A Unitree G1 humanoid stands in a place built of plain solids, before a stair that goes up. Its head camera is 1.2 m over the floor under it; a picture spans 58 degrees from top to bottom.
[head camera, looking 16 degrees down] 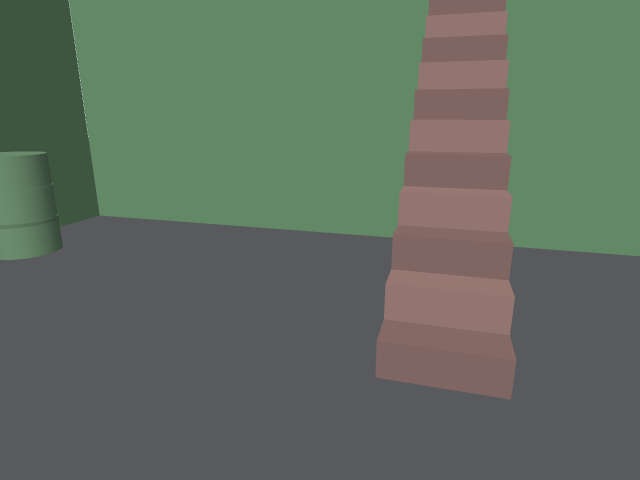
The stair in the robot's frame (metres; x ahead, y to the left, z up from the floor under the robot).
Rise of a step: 0.20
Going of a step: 0.23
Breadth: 0.60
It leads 16 degrees to the right of straight ahead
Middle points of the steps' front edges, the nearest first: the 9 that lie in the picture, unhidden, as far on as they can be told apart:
1.72 -0.55 0.20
1.94 -0.62 0.39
2.16 -0.68 0.59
2.38 -0.74 0.78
2.59 -0.81 0.98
2.81 -0.87 1.17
3.03 -0.93 1.37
3.25 -1.00 1.57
3.47 -1.06 1.76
